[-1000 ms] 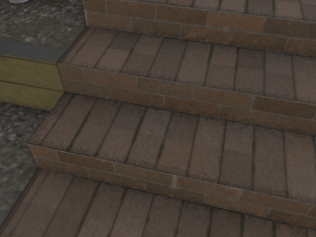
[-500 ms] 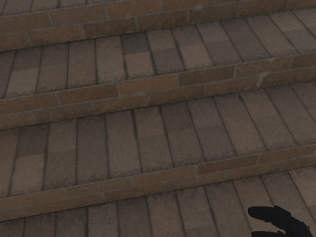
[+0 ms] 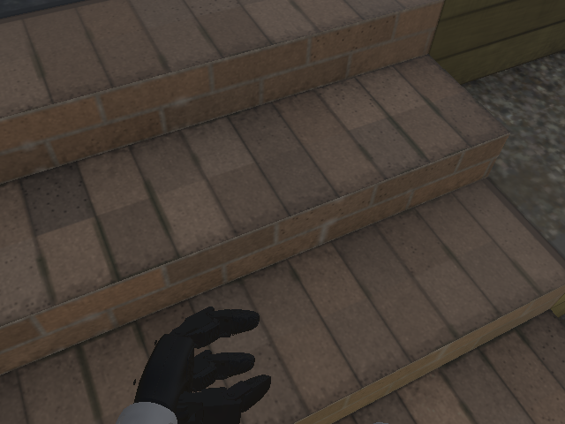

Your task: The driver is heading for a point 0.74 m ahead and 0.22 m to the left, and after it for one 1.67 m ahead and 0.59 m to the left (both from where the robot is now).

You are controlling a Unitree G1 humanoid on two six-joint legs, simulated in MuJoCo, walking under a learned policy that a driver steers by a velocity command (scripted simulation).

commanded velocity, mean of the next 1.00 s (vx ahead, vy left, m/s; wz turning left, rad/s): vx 0.50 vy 0.00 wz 0.21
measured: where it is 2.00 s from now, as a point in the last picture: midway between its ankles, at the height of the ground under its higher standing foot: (31, 25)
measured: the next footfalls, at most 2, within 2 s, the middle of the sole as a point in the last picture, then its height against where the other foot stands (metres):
left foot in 0.50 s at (207, 371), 0.15 m higher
right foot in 1.02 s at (234, 168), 0.15 m higher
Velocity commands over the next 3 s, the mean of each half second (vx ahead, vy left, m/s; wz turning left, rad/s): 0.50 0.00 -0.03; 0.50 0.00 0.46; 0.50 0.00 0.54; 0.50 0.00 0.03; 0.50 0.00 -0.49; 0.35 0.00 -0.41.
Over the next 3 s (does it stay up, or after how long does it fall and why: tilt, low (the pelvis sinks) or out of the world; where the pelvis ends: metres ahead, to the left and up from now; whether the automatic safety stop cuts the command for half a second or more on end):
stays up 1.56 0.69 0.58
